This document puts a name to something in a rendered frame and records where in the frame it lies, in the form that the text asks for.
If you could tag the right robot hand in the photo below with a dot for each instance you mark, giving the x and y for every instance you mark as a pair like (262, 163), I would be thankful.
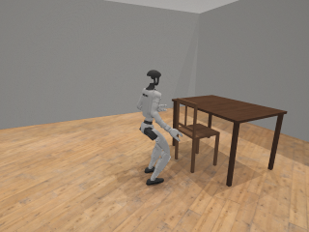
(174, 133)

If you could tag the robot right foot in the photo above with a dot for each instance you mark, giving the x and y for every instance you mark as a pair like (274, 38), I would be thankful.
(155, 181)

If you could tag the chair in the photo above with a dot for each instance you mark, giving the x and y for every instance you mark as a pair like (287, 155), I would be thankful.
(195, 132)

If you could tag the robot right forearm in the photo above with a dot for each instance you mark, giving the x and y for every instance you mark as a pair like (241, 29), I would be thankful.
(159, 121)

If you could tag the left robot hand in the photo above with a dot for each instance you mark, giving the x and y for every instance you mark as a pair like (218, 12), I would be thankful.
(161, 105)

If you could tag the left robot upper arm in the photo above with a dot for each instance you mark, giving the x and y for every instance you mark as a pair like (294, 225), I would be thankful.
(140, 102)

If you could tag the right robot upper arm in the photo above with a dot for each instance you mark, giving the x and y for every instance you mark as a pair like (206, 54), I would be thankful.
(156, 100)

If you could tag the robot left shin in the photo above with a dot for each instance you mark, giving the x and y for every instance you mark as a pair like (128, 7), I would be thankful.
(154, 156)

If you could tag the table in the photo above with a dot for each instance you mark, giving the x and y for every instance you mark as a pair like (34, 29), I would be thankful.
(237, 112)

